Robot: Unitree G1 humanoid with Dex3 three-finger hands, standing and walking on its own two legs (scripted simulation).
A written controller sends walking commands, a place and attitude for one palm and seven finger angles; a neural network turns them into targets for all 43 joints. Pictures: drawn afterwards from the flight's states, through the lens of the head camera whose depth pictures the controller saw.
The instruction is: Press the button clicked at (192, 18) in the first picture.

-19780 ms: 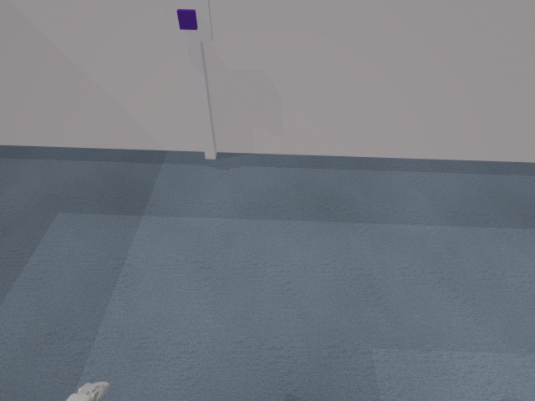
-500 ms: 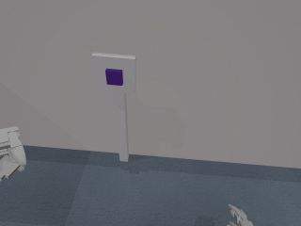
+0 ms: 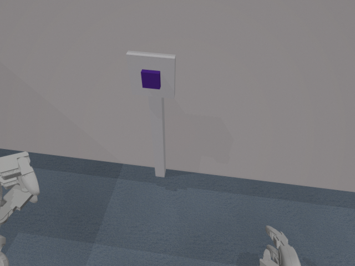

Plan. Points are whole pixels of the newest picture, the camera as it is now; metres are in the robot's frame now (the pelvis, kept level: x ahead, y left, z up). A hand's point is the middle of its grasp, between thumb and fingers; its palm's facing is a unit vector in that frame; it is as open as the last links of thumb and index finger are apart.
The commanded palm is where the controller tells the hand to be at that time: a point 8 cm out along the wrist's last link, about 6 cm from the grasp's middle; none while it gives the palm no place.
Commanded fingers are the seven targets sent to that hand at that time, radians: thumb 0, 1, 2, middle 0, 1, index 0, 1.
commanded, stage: stop stepping back and stand still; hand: left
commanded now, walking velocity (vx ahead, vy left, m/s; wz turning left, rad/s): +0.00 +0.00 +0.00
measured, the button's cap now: (151, 79) +0.76 +0.14 +0.01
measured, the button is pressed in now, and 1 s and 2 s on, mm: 0 0 0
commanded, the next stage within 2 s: let the arm hang, fingers relaxed in 0.14 s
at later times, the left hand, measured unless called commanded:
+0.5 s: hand out of the picture +0.04 +0.20 -0.15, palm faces +0.00 -0.97 -0.23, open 3.1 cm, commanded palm none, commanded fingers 0.00 0.90 0.90 -0.79 -0.94 -0.79 -0.94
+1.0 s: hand out of the picture -0.10 +0.18 -0.16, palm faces +0.07 -0.97 -0.22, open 6.9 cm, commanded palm none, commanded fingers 0.00 0.90 0.90 -0.20 -0.30 -0.20 -0.30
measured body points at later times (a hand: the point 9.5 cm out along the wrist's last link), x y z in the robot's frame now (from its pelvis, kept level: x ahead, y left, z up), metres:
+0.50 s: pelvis -0.04 +0.01 +0.00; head -0.03 +0.02 +0.45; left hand +0.04 +0.25 -0.13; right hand +0.07 -0.25 -0.12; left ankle +0.02 +0.12 -0.73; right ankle -0.05 -0.12 -0.73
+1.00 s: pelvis -0.05 +0.01 +0.01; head -0.05 +0.00 +0.46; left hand -0.11 +0.23 -0.15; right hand -0.06 -0.20 -0.16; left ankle +0.02 +0.12 -0.73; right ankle -0.05 -0.12 -0.73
